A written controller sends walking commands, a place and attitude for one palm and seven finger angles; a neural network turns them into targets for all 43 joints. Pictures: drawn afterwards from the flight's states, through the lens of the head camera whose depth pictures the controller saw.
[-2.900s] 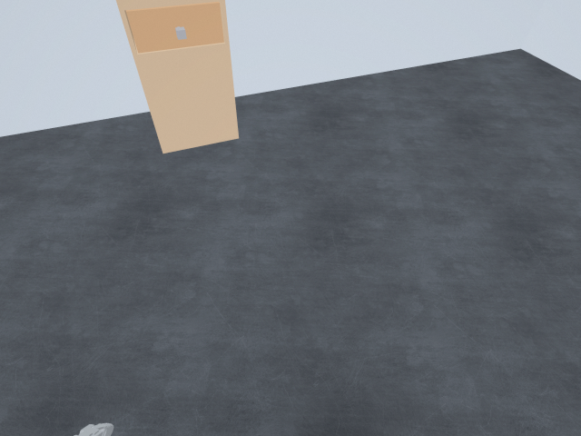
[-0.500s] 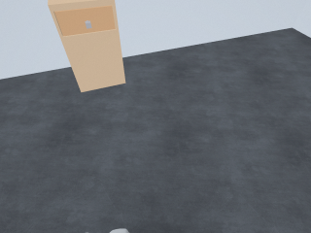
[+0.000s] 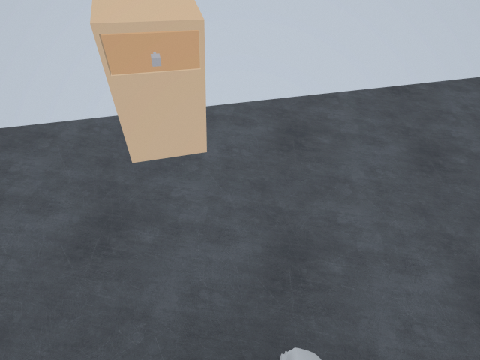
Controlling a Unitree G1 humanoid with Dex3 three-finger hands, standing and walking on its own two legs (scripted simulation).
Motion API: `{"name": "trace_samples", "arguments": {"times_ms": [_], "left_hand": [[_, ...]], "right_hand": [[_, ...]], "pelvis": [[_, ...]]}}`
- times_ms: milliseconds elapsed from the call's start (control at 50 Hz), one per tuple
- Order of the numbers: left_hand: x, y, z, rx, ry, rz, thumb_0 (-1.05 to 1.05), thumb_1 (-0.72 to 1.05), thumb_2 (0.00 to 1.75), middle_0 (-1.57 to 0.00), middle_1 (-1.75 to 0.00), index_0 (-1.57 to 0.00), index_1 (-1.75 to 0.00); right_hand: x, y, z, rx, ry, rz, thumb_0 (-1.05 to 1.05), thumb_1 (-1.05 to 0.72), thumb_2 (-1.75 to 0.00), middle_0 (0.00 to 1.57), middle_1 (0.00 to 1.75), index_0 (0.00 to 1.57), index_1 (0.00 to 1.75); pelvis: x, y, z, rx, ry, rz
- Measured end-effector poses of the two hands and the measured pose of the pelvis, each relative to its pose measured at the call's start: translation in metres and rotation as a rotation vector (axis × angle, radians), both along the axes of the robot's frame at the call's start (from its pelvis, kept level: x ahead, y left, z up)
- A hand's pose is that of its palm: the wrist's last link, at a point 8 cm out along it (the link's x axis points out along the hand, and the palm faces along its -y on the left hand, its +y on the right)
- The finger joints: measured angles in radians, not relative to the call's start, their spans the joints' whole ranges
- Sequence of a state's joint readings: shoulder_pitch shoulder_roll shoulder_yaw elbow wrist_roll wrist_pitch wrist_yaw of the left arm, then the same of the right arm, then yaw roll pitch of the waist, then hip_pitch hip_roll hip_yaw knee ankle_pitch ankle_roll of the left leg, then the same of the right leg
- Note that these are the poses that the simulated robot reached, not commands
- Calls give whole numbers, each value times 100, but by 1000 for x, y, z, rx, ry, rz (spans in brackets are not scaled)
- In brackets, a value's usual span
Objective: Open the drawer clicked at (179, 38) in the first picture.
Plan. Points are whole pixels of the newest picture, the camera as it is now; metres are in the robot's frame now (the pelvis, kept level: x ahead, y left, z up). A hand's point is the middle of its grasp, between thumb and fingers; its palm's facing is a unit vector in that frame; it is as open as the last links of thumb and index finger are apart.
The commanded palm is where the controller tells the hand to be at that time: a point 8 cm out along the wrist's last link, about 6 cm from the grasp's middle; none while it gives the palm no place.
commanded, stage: walk to a spot facing it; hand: left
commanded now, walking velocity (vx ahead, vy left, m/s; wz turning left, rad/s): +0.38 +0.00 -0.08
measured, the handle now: (155, 57) +1.22 +0.44 -0.14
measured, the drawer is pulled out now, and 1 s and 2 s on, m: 0.00 0.00 0.00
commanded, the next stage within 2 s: turn to face it in 0.88 s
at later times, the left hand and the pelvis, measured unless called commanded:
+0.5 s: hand (185, 289) +0.28 +0.13 -0.17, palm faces +0.05 -0.97 -0.23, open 7.1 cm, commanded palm none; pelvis +0.23 -0.06 -0.01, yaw +1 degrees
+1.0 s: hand (171, 228) +0.44 +0.20 -0.18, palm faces +0.09 -0.98 -0.15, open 7.4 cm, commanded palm none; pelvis +0.44 +0.02 +0.00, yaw +0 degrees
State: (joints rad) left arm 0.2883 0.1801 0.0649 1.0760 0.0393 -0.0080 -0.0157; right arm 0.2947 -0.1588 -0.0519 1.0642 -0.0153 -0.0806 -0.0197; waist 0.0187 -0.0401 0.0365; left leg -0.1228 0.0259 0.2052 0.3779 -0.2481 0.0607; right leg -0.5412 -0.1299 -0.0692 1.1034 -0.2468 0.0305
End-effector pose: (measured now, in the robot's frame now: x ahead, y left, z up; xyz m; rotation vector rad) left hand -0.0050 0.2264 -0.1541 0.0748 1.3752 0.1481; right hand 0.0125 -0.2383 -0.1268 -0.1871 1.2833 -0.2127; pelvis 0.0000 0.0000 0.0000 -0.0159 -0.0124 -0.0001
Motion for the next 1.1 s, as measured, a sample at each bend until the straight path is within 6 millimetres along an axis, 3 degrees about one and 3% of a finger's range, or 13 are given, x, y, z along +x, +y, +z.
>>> {"name": "trace_samples", "arguments": {"times_ms": [180,260,300,340,400,500,560,640,760,800,860,980,1100], "left_hand": [[170,-16,7,35,-139,-114,1,92,90,-19,-30,-19,-30],[249,-38,3,57,-228,-163,1,92,90,-19,-30,-19,-30],[275,-47,1,69,-281,-154,1,91,90,-19,-30,-19,-30],[286,-53,4,69,-290,-134,0,91,90,-19,-30,-19,-30],[285,-60,8,67,-244,-99,0,92,90,-20,-30,-20,-30],[279,-47,14,97,-157,-38,-1,96,90,-20,-30,-20,-30],[272,-44,10,76,-90,-5,-1,95,90,-20,-30,-20,-30],[261,-42,-1,31,4,56,0,93,90,-20,-30,-20,-30],[261,-27,-26,-39,166,123,0,92,90,-20,-30,-20,-30],[276,-18,-25,-42,187,115,1,91,90,-20,-30,-20,-30],[317,-2,-17,-31,152,90,1,91,90,-20,-30,-20,-30],[418,21,-2,9,15,36,1,91,90,-19,-30,-19,-30],[512,24,7,45,-88,-29,1,92,90,-19,-30,-19,-30]], "right_hand": [[-22,8,-14,88,255,-133,0,-92,-89,20,29,20,30],[-11,5,-29,140,351,-173,0,-91,-89,20,29,20,30],[6,-1,-38,160,380,-171,0,-91,-89,20,29,20,30],[38,-10,-40,160,355,-158,1,-91,-89,20,29,20,30],[105,-26,-39,140,248,-116,1,-91,-89,20,29,19,30],[226,-41,-28,108,42,-38,0,-91,-90,20,29,19,30],[287,-48,-18,70,-29,10,1,-93,-90,20,29,19,30],[364,-41,-8,38,-92,95,1,-93,-90,20,29,19,30],[462,-3,-9,-5,-186,187,1,-92,-90,20,29,19,30],[474,9,-8,-3,-197,179,0,-92,-90,20,29,19,30],[475,25,-6,16,-163,146,0,-91,-90,20,29,19,30],[462,27,-3,8,-67,41,-1,-96,-89,20,30,20,30],[437,36,-12,58,82,-32,-1,-93,-89,20,29,20,30]], "pelvis": [[86,-19,-7,22,-1,-19],[133,-39,-23,25,-7,-20],[152,-49,-29,25,-14,-16],[168,-54,-27,20,-24,-9],[193,-58,-18,12,-25,0],[234,-57,-7,1,-12,20],[260,-51,-5,-8,-10,34],[296,-37,-8,-22,-13,53],[354,-3,-27,-23,-25,67],[367,5,-25,-15,-30,57],[387,14,-16,-7,-29,44],[428,24,-2,6,-17,10],[468,20,-1,12,-17,7]]}}
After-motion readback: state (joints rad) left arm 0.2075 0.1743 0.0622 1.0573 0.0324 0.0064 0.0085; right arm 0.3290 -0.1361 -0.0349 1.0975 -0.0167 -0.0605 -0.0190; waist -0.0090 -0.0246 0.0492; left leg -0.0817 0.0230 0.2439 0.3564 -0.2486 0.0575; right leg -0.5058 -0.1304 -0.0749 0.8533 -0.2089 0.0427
